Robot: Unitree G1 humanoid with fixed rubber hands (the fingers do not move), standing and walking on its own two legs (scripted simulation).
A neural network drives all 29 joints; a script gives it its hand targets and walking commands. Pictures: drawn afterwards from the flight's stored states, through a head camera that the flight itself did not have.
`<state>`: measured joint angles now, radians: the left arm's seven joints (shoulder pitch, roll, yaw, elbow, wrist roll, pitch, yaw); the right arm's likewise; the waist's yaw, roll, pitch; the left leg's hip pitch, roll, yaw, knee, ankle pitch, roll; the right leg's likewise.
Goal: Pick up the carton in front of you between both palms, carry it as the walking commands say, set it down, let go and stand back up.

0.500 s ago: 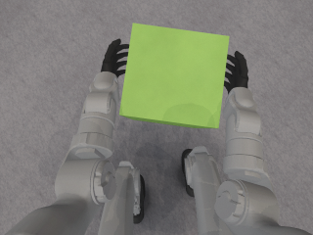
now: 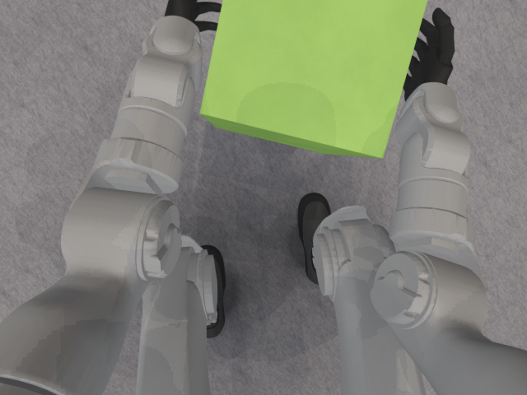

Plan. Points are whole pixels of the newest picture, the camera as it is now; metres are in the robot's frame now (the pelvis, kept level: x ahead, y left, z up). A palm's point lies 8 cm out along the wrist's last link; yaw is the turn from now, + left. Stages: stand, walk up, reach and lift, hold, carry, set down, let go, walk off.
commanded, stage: set down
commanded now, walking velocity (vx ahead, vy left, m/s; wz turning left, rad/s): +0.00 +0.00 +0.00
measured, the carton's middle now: (296, 71) +0.51 -0.11 -0.22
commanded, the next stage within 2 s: none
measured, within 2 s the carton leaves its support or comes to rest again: rests again in 1.36 s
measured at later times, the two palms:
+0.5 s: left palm (202, 38) +0.57 +0.01 -0.22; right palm (420, 73) +0.48 -0.27 -0.18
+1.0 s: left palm (202, 48) +0.56 +0.02 -0.24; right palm (416, 73) +0.48 -0.28 -0.20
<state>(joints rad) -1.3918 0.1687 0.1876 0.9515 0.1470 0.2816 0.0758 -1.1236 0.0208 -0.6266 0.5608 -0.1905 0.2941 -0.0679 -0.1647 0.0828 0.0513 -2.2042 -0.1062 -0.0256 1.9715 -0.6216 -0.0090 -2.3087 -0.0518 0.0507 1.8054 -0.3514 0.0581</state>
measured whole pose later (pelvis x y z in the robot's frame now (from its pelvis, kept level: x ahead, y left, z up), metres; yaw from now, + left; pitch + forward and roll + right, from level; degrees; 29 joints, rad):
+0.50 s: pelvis +0.01 +0.00 -0.04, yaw -2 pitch +48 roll -3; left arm -1.47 0.26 0.05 1.09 0.10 0.24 0.10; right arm -1.27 -0.11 -0.58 0.84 -0.07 0.24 -0.01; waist -0.24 0.02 0.13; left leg -2.29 -0.10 -0.03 2.14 -0.68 0.00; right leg -2.39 -0.02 0.06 1.95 -0.39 0.09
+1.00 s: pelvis +0.00 +0.00 -0.05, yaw -1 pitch +46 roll -4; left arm -1.51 0.25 0.06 1.13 0.13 0.22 0.01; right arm -1.35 -0.18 -0.65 0.99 -0.12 0.18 0.02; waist -0.22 0.00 0.20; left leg -2.30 -0.12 -0.04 2.17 -0.67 0.00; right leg -2.39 -0.03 0.06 1.98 -0.39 0.09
